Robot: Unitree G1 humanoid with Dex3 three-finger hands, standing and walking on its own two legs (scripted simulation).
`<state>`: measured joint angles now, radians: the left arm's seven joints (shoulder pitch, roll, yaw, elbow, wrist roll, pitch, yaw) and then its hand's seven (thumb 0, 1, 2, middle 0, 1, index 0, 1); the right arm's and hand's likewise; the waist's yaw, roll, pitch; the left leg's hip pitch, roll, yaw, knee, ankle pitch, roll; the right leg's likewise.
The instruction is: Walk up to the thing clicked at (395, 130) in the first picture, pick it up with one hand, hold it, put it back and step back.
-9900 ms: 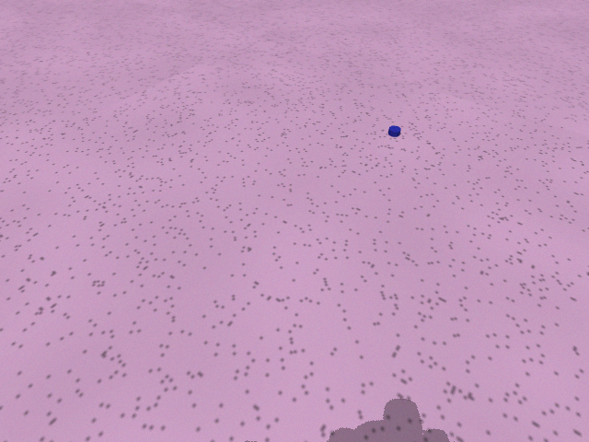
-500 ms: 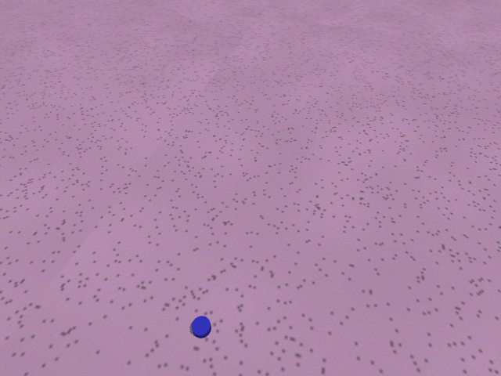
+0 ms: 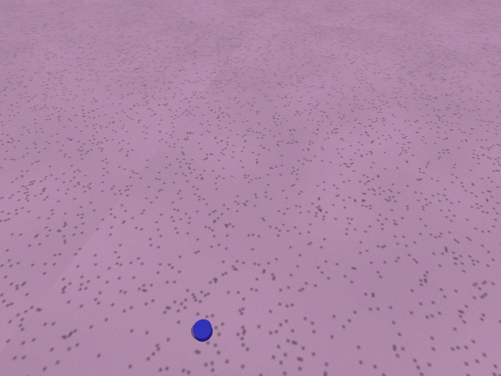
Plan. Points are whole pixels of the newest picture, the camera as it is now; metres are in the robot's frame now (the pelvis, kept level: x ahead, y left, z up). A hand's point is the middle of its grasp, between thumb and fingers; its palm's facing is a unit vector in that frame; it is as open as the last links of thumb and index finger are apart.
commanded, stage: stand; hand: left
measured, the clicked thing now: (202, 330) +0.46 +0.21 -0.76
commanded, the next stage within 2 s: walk up in 0.36 s
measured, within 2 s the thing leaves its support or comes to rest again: neither
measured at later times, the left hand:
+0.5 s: hand out of the picture +0.08 +0.26 -0.16, palm faces -0.02 -0.93 -0.36, open 7.4 cm
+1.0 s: hand out of the picture +0.15 +0.20 -0.17, palm faces +0.03 -0.94 -0.33, open 7.4 cm
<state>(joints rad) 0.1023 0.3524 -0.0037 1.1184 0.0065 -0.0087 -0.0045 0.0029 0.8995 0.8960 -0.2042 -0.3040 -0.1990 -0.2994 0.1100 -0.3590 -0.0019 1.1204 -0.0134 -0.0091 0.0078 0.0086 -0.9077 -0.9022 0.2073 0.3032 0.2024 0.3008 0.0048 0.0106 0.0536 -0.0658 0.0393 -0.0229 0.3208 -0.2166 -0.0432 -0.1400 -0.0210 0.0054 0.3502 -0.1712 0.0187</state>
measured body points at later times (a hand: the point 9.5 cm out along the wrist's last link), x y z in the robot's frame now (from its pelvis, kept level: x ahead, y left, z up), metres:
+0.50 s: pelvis +0.01 -0.02 -0.01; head +0.02 -0.01 +0.44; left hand +0.08 +0.31 -0.13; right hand +0.06 -0.33 -0.13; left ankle -0.02 +0.15 -0.75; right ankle +0.01 -0.13 -0.74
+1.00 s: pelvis +0.08 -0.05 -0.02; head +0.11 -0.05 +0.43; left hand +0.15 +0.24 -0.15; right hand +0.17 -0.35 -0.14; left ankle +0.12 +0.08 -0.75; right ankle +0.03 -0.15 -0.74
